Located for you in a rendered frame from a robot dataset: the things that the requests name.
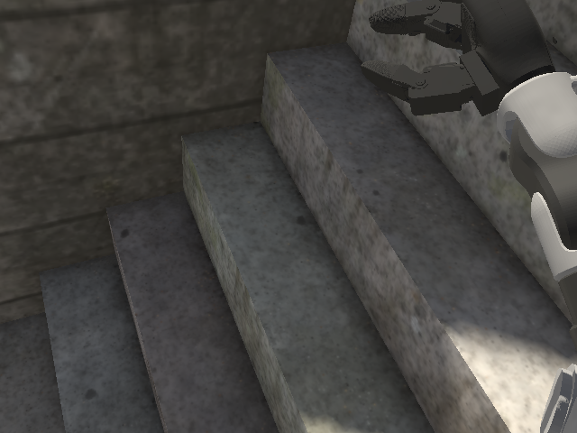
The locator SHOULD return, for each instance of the robot right hand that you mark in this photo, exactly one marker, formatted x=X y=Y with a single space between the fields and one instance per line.
x=502 y=42

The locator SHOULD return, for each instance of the robot right thigh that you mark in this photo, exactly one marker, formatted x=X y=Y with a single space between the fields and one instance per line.
x=560 y=415

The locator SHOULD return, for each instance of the robot right forearm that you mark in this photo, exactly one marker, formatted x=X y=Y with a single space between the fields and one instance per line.
x=538 y=118

